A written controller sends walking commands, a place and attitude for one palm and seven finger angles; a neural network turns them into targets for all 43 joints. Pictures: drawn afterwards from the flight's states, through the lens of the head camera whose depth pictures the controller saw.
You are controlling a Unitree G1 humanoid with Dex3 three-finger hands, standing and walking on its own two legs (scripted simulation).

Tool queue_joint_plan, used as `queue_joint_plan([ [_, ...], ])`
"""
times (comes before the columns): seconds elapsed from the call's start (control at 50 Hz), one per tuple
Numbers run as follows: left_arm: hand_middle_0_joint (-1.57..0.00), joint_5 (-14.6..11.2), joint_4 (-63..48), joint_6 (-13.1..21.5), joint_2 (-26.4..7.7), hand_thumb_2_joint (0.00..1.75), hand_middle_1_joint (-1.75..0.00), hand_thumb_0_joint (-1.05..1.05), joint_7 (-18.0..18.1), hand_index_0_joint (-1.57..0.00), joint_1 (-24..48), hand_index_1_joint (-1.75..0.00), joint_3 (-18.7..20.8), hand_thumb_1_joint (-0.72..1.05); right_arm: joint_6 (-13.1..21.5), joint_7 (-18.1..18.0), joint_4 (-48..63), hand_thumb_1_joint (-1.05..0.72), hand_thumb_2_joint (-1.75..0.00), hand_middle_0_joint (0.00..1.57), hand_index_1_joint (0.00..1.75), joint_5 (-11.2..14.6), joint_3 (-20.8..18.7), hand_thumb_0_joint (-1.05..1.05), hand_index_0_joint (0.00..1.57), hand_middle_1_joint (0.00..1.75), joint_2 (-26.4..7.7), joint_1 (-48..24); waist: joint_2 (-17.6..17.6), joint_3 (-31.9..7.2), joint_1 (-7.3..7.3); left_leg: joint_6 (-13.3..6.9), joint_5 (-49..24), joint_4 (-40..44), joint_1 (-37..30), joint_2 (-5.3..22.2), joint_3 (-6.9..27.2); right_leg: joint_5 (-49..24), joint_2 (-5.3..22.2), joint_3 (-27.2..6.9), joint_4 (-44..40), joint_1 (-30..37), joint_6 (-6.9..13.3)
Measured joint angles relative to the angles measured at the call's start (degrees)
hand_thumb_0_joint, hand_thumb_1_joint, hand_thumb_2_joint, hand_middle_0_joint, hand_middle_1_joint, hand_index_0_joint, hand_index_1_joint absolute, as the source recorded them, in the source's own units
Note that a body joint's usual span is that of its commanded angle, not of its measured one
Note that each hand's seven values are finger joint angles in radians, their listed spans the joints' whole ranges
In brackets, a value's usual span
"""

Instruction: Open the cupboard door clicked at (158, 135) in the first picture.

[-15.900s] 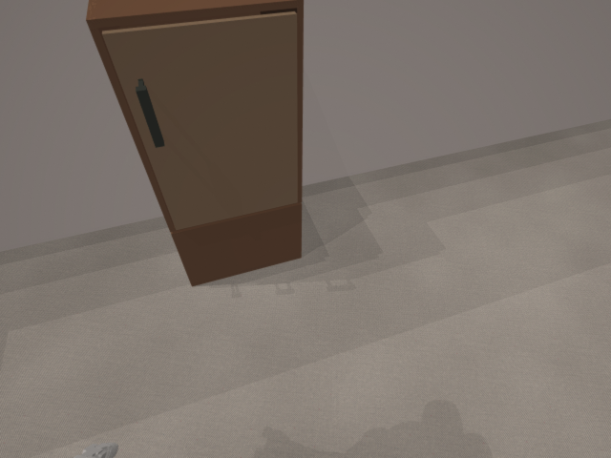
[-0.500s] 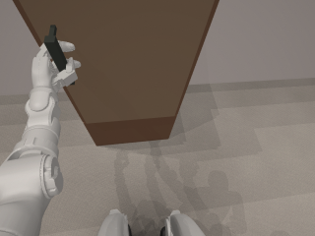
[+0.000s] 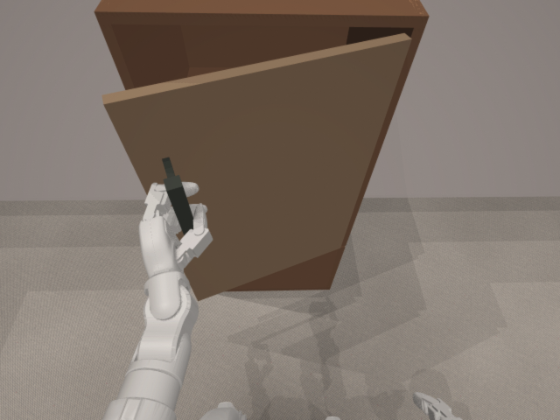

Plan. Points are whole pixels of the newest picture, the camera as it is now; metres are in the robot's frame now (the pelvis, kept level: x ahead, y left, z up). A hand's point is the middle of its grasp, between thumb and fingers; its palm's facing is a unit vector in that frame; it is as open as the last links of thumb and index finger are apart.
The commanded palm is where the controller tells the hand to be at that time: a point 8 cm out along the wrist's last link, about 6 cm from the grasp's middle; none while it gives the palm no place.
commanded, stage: pull the door open along its arc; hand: left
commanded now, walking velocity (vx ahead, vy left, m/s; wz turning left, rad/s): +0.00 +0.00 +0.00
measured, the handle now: (181, 204) +0.41 +0.16 +0.06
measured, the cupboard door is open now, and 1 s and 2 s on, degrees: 21 41 43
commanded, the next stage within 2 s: open thumb and fingers to let go in 0.32 s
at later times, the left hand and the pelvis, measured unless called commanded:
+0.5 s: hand (265, 297) +0.27 +0.03 +0.06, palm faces +0.39 -0.92 -0.04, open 5.8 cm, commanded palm +0.22 +0.07 +0.06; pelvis +0.00 -0.06 +0.00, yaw +5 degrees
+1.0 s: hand (265, 294) +0.28 +0.03 +0.05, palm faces +0.41 -0.91 -0.02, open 13.2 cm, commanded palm +0.23 +0.08 +0.06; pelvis -0.01 -0.06 +0.00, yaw +2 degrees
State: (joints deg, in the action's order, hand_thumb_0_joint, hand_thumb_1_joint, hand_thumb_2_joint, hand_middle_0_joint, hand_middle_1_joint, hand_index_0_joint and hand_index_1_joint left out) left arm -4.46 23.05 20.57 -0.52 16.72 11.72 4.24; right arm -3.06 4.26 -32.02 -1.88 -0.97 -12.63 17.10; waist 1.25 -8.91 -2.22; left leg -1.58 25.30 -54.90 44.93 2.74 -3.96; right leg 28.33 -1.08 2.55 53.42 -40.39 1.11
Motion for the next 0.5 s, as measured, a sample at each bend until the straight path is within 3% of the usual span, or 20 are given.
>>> queue_joint_plan([
  [0.1,-0.35,6.40,-8.35,-3.39,4.96,0.75,-1.35,0.00,10.06,-0.39,-8.92,-1.35,-8.57,0.71,-0.27,0.29,1.59,-0.91,-0.90,0.20,0.30,-1.17,0.31,0.01,0.20,0.30,1.48,-4.41,0.16,0.09,1.26,0.42,0.13,-0.27,-1.94,-0.49,0.54,0.86,0.45,0.56,1.00,1.92,0.45],
  [0.16,-0.36,8.57,-11.14,-5.29,7.03,0.74,-1.35,-0.01,12.97,-0.39,-13.13,-1.35,-12.61,0.71,-0.40,-0.68,2.40,-0.91,-0.90,0.20,0.30,-1.61,1.11,0.01,0.20,0.30,2.45,-6.23,0.13,0.25,1.81,0.82,-0.07,0.17,-3.57,-0.72,1.07,1.14,0.62,1.11,0.95,3.60,0.87],
  [0.22,-0.37,10.13,-13.29,-7.14,6.51,0.74,-1.35,-0.01,13.82,-0.40,-16.51,-1.35,-16.02,0.70,-0.42,-1.67,2.98,-0.91,-0.90,0.20,0.30,-1.88,2.03,0.01,0.20,0.30,3.58,-7.39,-0.14,0.17,2.04,1.42,-0.44,0.93,-5.15,-0.76,1.61,1.26,0.57,1.63,0.61,5.17,1.48],
  [0.36,-0.36,8.84,-19.35,-10.53,4.53,0.72,-1.32,-0.01,12.29,-0.40,-24.29,-1.35,-20.02,0.67,0.13,-2.29,3.72,-0.91,-0.90,0.20,0.30,-1.57,3.52,0.01,0.20,0.30,4.77,-7.65,-0.07,0.05,1.05,3.11,-1.16,3.12,-8.73,-0.20,2.98,1.17,-0.23,2.92,-1.24,8.88,3.02],
  [0.5,-0.36,9.22,-17.40,-9.73,5.19,0.77,-1.33,-0.01,15.08,-0.40,-21.45,-1.35,-18.95,0.68,2.02,-3.02,1.15,-0.91,-0.90,0.20,0.30,-2.22,2.41,0.01,0.20,0.30,2.54,-7.31,0.32,0.29,1.26,4.10,-1.41,1.77,-6.55,-0.55,5.01,2.26,-0.02,4.94,0.84,7.16,4.31],
])
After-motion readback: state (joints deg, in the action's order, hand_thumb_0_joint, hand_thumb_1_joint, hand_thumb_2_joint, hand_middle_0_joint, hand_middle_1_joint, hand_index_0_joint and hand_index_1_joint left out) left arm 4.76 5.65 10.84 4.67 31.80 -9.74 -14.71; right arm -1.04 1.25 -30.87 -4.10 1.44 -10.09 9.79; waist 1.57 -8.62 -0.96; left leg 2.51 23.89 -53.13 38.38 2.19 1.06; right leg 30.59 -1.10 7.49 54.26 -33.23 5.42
